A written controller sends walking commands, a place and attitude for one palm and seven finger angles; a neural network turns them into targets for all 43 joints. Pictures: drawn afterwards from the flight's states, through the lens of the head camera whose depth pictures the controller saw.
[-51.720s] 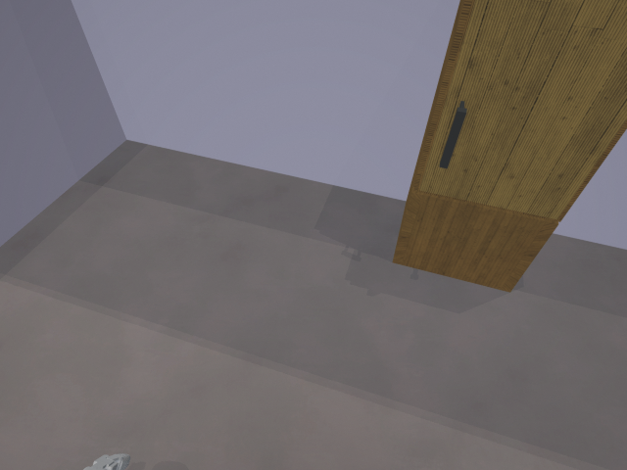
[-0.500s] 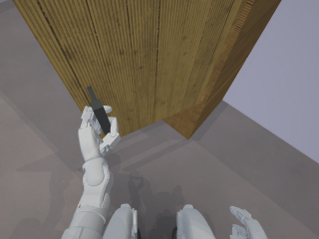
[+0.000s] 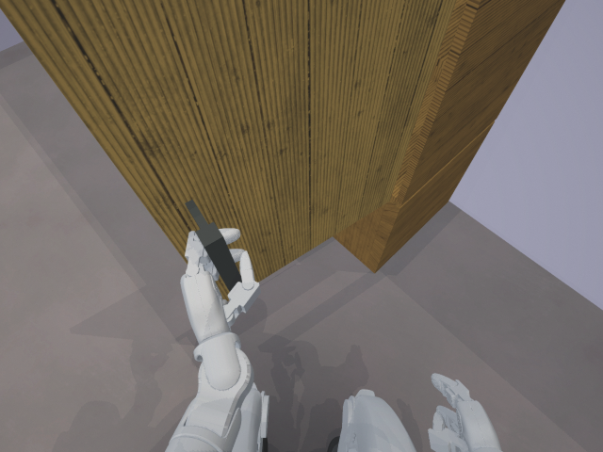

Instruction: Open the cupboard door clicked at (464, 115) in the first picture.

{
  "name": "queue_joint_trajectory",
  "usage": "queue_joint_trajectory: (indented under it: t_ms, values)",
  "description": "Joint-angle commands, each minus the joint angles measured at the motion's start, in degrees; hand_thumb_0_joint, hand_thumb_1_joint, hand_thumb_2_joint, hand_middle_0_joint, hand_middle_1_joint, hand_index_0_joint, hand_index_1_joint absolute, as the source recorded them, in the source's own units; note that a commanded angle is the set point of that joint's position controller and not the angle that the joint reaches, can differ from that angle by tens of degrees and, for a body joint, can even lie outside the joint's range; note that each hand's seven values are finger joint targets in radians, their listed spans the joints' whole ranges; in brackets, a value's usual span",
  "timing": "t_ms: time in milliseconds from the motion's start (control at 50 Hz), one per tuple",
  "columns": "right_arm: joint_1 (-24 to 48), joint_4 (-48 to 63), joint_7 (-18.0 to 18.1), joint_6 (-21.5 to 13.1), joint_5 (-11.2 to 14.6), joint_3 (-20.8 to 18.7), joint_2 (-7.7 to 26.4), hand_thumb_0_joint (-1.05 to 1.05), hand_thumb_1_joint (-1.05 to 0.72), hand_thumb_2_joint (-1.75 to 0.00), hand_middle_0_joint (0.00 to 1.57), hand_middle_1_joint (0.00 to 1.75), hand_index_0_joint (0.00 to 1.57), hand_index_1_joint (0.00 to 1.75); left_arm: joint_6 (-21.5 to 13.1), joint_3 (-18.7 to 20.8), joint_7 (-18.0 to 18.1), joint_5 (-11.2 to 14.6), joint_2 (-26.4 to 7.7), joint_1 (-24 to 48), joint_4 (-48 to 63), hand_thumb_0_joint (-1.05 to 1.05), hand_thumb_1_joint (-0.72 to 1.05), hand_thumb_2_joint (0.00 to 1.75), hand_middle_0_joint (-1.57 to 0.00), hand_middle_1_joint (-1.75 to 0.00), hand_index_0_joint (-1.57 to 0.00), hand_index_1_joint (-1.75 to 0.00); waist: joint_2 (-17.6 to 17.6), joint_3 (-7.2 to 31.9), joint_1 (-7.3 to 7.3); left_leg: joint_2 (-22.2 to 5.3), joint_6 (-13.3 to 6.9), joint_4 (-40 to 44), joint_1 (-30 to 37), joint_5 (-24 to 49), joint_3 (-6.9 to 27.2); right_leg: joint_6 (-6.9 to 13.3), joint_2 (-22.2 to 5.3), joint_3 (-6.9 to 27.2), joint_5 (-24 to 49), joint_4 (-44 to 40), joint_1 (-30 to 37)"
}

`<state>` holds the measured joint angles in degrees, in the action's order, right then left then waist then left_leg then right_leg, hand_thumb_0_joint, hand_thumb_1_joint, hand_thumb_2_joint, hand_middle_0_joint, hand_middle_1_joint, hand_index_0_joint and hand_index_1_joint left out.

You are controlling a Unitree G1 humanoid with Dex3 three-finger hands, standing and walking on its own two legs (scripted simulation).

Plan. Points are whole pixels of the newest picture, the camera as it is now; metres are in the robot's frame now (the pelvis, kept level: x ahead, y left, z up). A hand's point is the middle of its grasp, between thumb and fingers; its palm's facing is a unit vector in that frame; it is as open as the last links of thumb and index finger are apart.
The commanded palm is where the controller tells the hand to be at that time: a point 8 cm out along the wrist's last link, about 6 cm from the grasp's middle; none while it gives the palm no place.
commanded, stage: open thumb and fingers to let go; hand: left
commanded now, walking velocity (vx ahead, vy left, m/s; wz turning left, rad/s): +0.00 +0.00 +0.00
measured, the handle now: (218, 254) +0.37 +0.13 +0.02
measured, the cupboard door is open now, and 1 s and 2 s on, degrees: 81 82 82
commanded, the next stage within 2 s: slide the hand sideways off the handle in 0.68 s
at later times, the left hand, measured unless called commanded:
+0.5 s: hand (242, 283) +0.33 +0.09 +0.01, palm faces +0.35 -0.94 -0.01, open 13.9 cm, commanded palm +0.28 +0.14 +0.01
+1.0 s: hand (233, 313) +0.29 +0.10 +0.01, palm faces -0.19 -0.98 -0.08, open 16.2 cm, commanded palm +0.28 +0.13 +0.01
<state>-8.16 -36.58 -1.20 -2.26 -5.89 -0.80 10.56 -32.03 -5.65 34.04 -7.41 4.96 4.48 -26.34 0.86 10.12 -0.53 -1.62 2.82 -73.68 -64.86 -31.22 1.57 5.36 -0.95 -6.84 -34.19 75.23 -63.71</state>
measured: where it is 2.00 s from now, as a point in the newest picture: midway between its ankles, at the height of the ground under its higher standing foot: outside the picture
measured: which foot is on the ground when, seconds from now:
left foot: down 0.00-1.00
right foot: down 0.00-1.00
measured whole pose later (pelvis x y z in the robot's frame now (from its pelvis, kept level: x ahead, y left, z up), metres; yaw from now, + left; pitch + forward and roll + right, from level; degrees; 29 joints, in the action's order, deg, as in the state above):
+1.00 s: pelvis -0.02 +0.05 -0.01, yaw -1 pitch +20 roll -2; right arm -10.5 -32.9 -1.0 -0.9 -2.1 0.0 12.6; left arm -30.7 -12.8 5.2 -0.2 -5.7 4.1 -23.3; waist 2.8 9.2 -0.3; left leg -0.4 -1.2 -77.4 -66.2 -31.7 0.6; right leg 1.5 -2.1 -5.8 -32.7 75.8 -63.4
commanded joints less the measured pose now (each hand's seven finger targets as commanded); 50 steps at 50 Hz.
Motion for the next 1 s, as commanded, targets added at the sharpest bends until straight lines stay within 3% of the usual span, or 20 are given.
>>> queue_joint_trajectory:
  t_ms: [0,60,120,240,300,360,460,540,640,680,700,760,780,800,820,860,880,940,960,980]
  values:
    - [-0.7,6.8,0.9,-2.8,0.7,-2.4,4.9,0.00,-0.90,-0.90,0.20,0.30,0.20,0.30,-3.4,-0.9,-2.0,0.6,-0.7,11.6,12.0,0.00,0.34,0.66,-0.36,-1.29,-0.36,-1.29,-7.4,22.2,-2.53,3.1,-2.9,4.1,4.6,9.6,-1.3,-6.1,-3.0,14.5,23.1,-17.5,24.0]
    - [-1.0,7.2,1.0,-2.9,1.1,-2.5,5.2,0.00,-0.90,-0.90,0.20,0.30,0.20,0.30,-2.7,0.1,-3.2,3.1,-0.8,9.0,13.1,0.00,0.13,0.57,-0.35,-1.27,-0.35,-1.27,-7.4,23.5,-1.65,3.1,-2.8,4.5,4.1,10.5,-1.1,-6.2,-3.3,15.2,25.6,-17.9,26.8]
    - [-1.5,6.9,0.9,-2.8,1.2,-2.6,5.3,0.00,-0.90,-0.90,0.20,0.30,0.20,0.30,-2.4,0.1,-3.5,3.7,-0.5,8.1,12.5,0.00,-0.08,0.48,-0.33,-1.24,-0.33,-1.24,-8.5,21.8,-1.99,3.1,-2.7,4.9,4.4,10.6,-1.0,-6.5,-3.4,14.7,26.8,-17.9,26.1]
    - [-1.6,6.5,0.5,-2.9,0.8,-2.7,5.5,0.00,-0.90,-0.90,0.20,0.30,0.20,0.30,-3.6,-0.4,-2.7,1.3,-0.6,9.7,10.6,0.00,-0.50,0.30,-0.30,-1.20,-0.30,-1.20,-7.8,19.1,-2.27,3.1,-3.0,5.1,4.8,9.5,-1.0,-5.9,-2.7,13.1,22.1,-17.2,21.8]
    - [-1.1,6.4,0.5,-3.1,0.8,-2.7,5.5,0.00,-0.90,-0.90,0.20,0.30,0.20,0.30,-4.3,-0.3,-2.3,0.9,-0.6,11.0,9.8,0.00,-0.50,0.30,-0.29,-1.15,-0.29,-1.15,-6.5,18.5,-2.28,3.1,-3.2,5.0,5.4,8.7,-1.1,-5.4,-2.4,12.6,18.8,-17.2,19.7]
    - [-1.3,7.3,0.3,-3.2,0.7,-2.9,5.7,0.00,-0.90,-0.90,0.20,0.30,0.20,0.30,-4.3,0.7,-2.0,1.2,-1.0,9.2,10.7,0.00,-0.50,0.30,-0.27,-1.00,-0.27,-1.00,-5.6,21.2,-1.01,3.2,-3.2,5.6,6.7,10.5,-1.1,-4.7,-1.5,11.0,19.6,-16.0,20.8]
    - [-1.3,7.6,0.3,-2.9,0.6,-2.6,5.7,0.00,-0.90,-0.90,0.20,0.30,0.20,0.30,-3.5,-0.5,-1.4,1.0,0.3,10.8,11.0,0.00,-0.50,0.30,-0.22,-0.75,-0.22,-0.75,-4.7,20.9,-1.44,3.1,-3.4,6.5,9.0,11.4,-1.1,-4.3,-0.5,8.5,19.5,-15.1,18.6]
    - [-1.1,7.5,0.0,-2.9,0.5,-2.4,5.8,0.00,-0.90,-0.90,0.20,0.30,0.20,0.30,-3.5,-3.7,-1.0,0.0,3.3,12.2,11.2,0.00,-0.50,0.30,-0.19,-0.55,-0.19,-0.55,-4.0,20.8,-2.24,2.8,-3.5,7.2,11.7,11.8,-0.7,-4.0,0.2,5.9,18.6,-13.9,15.2]
    - [-0.4,7.6,0.1,-2.9,0.1,-2.1,5.7,0.00,-0.90,-0.90,0.20,0.30,0.20,0.30,-3.0,-3.3,0.7,-1.0,3.4,14.5,10.5,0.00,-0.50,0.30,-0.15,-0.30,-0.15,-0.30,-2.8,20.8,-2.04,2.7,-3.3,7.6,12.6,11.0,-0.2,-3.7,0.6,4.7,16.0,-13.0,12.7]
    - [-0.3,7.8,0.2,-2.8,0.0,-1.9,5.7,0.00,-0.90,-0.90,0.20,0.30,0.20,0.30,-2.5,-2.2,1.4,-1.7,2.5,14.3,9.8,0.00,-0.50,0.30,-0.15,-0.30,-0.15,-0.30,-3.0,21.0,-1.53,2.7,-3.2,7.9,12.5,11.3,0.1,-3.5,0.8,4.3,15.5,-12.4,12.4]
    - [-0.3,7.6,0.2,-2.7,0.0,-1.9,5.6,0.00,-0.90,-0.90,0.20,0.30,0.20,0.30,-2.4,-2.9,1.5,-1.9,3.4,14.8,9.4,0.00,-0.50,0.30,-0.15,-0.30,-0.15,-0.30,-3.6,20.6,-2.14,2.6,-3.2,8.0,12.8,11.0,0.2,-3.5,0.8,4.0,15.1,-12.5,11.7]
    - [-0.2,8.1,0.1,-2.9,0.0,-1.8,5.7,0.00,-0.90,-0.90,0.20,0.30,0.20,0.30,-1.6,-4.1,1.8,-1.7,5.0,15.0,9.8,0.00,-0.50,0.30,-0.15,-0.30,-0.15,-0.30,-3.1,20.6,-2.08,2.4,-3.1,8.6,13.5,11.0,0.7,-3.3,1.1,3.3,14.2,-12.4,11.0]
    - [-2.9,7.2,-0.2,-1.8,0.4,-2.1,8.2,0.00,-0.90,-0.90,0.20,0.30,0.20,0.30,-3.0,-15.6,-9.5,-8.6,-1.1,12.7,10.4,0.00,-0.50,0.30,-0.15,-0.30,-0.15,-0.30,-3.7,19.2,-6.67,2.1,-3.7,6.3,14.4,10.9,0.4,-3.3,0.1,4.8,16.7,-12.0,9.4]
    - [-3.4,8.4,-0.1,-1.4,0.9,-2.4,7.5,0.00,-0.90,-0.90,0.20,0.30,0.20,0.30,-5.1,-11.6,-15.3,-6.4,-4.4,17.0,14.2,0.00,-0.50,0.30,-0.15,-0.30,-0.15,-0.30,-2.3,21.4,-5.14,2.4,-4.0,5.7,13.8,11.6,0.6,-2.8,-0.2,5.3,18.6,-11.1,10.8]
    - [-3.1,8.8,0.2,-1.1,1.0,-2.7,7.8,0.00,-0.90,-0.90,0.20,0.30,0.20,0.30,-6.1,-10.9,-19.1,-5.6,-6.2,17.3,15.6,0.00,-0.50,0.30,-0.15,-0.30,-0.15,-0.30,-1.6,24.3,-4.23,2.5,-4.1,5.6,14.6,11.9,0.7,-2.7,-0.1,5.7,19.5,-10.4,11.8]
    - [-2.9,10.5,0.4,-1.1,2.0,-2.4,8.0,0.00,-0.90,-0.90,0.20,0.30,0.20,0.30,-6.3,-13.5,-25.9,-2.6,-5.1,16.8,17.9,0.00,-0.50,0.30,-0.15,-0.30,-0.15,-0.30,0.9,24.1,-4.57,2.5,-4.0,6.0,16.5,11.5,1.4,-2.4,0.0,5.4,17.8,-10.1,9.9]
    - [-2.5,10.8,0.4,-1.2,2.9,-2.2,8.1,0.00,-0.90,-0.90,0.20,0.30,0.20,0.30,-5.7,-14.8,-29.5,-0.5,-4.2,16.0,17.0,0.00,-0.50,0.30,-0.15,-0.30,-0.15,-0.30,2.0,21.9,-4.77,2.4,-3.8,6.7,17.4,10.5,2.0,-2.3,0.1,5.0,15.8,-10.5,8.1]
    - [-1.6,12.5,0.9,-1.4,5.1,-1.7,8.6,0.00,-0.90,-0.90,0.20,0.30,0.20,0.30,-1.9,-12.2,-33.2,10.1,-0.8,13.6,16.6,0.00,-0.50,0.30,-0.15,-0.30,-0.15,-0.30,-0.3,18.0,-3.98,2.2,-3.5,9.6,17.5,5.6,3.2,-2.5,0.9,3.6,9.8,-12.5,7.2]
    - [-1.0,13.5,1.0,-1.5,5.5,-1.5,8.8,0.00,-0.90,-0.90,0.20,0.30,0.20,0.30,-0.7,-11.5,-33.3,12.1,-0.2,12.2,17.6,0.00,-0.50,0.30,-0.15,-0.30,-0.15,-0.30,0.4,17.9,-3.18,2.3,-3.4,10.5,18.1,5.6,3.4,-2.4,1.0,3.2,9.5,-12.2,7.2]
    - [-1.1,13.4,1.0,-1.5,5.8,-1.7,8.9,0.00,-0.90,-0.90,0.20,0.30,0.20,0.30,0.4,-10.4,-32.7,13.4,0.1,11.1,17.1,0.00,-0.50,0.30,-0.15,-0.30,-0.15,-0.30,-1.5,18.0,-3.36,2.3,-3.4,10.6,18.0,5.6,3.6,-2.7,1.0,2.8,9.7,-12.1,7.1]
